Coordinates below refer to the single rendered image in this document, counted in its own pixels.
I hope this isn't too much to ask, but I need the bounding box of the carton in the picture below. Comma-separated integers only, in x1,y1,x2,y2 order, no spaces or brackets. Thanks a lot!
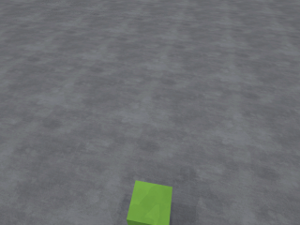
127,180,173,225

